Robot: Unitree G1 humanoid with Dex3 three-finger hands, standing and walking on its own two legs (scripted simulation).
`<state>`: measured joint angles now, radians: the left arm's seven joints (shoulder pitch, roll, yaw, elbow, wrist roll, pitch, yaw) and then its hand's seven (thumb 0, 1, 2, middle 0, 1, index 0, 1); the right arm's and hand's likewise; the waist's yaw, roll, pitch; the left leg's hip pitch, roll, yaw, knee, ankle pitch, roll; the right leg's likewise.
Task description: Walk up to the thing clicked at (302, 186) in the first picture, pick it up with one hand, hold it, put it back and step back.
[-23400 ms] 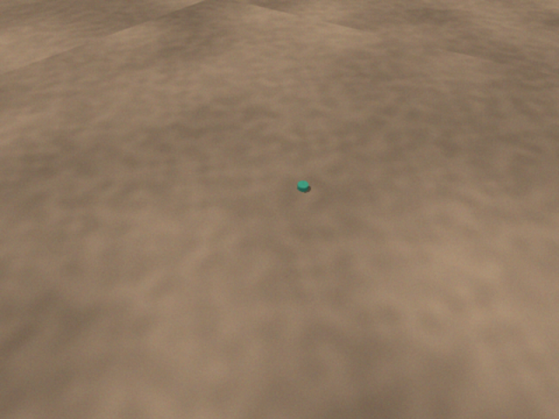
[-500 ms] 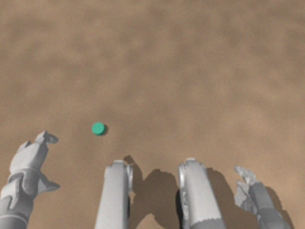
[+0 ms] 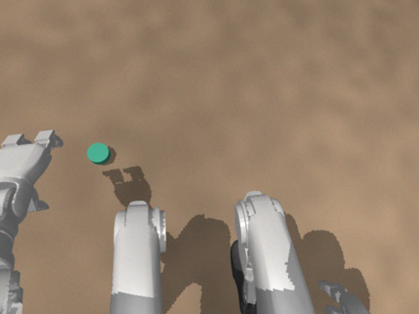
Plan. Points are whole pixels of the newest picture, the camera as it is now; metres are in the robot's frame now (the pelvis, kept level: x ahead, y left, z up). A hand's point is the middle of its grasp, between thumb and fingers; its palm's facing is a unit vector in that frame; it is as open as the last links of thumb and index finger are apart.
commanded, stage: rise first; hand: left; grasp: from above
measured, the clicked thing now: (99, 153) +0.50 +0.28 -0.36
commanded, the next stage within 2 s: approach in 0.92 s
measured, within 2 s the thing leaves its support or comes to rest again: neither
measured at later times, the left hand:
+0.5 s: hand (55, 166) +0.42 +0.32 -0.20, palm faces -0.45 -0.05 -0.89, open 13.4 cm
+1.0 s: hand (66, 163) +0.44 +0.31 -0.23, palm faces -0.46 -0.08 -0.88, open 13.8 cm
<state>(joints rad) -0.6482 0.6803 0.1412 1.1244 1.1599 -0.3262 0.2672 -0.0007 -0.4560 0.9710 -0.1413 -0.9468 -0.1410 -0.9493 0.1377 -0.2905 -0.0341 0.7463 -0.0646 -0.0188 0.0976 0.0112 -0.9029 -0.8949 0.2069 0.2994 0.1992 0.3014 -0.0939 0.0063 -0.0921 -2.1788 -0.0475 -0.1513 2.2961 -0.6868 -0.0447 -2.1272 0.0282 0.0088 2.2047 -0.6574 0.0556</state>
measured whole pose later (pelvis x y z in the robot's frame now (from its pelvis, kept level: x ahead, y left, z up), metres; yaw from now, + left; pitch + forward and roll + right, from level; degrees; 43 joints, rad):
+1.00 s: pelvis +0.02 +0.00 -0.05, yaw -2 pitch +34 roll -9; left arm -0.86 0.76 0.18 1.46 1.33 -0.31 0.48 0.00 -0.46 0.95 -0.13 -0.99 -0.14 -0.98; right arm 0.12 -0.27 0.03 0.77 -0.17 -0.04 0.16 0.01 -0.91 -0.89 0.21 0.30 0.20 0.30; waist -0.20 -0.01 -0.05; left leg -2.32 -0.06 -0.18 2.46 -0.74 -0.04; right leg -2.26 0.04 0.00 2.35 -0.70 0.07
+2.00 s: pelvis +0.01 +0.01 -0.04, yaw -3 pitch +33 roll -10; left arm -0.79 0.72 0.07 1.30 1.28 -0.33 0.49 0.00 -0.46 0.94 -0.12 -1.02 -0.14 -1.01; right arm 0.12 -0.30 0.04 0.73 -0.15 -0.01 0.15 0.01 -0.91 -0.89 0.21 0.30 0.20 0.30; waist -0.19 -0.03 -0.05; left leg -2.32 -0.06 -0.17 2.45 -0.71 -0.03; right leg -2.24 0.02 -0.01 2.33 -0.68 0.05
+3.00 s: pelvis +0.02 +0.02 -0.07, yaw -9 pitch +30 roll -15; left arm -1.07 0.97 0.17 1.79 1.37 -0.24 0.66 0.00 -0.47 0.95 -0.08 -1.03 -0.10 -1.01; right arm 0.09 -0.33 0.23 0.69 -0.27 -0.19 0.26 0.00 -0.90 -0.89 0.21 0.30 0.20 0.30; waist -0.37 -0.10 0.11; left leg -2.36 -0.04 -0.25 2.59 -0.77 -0.01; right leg -2.26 0.05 -0.07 2.38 -0.67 0.06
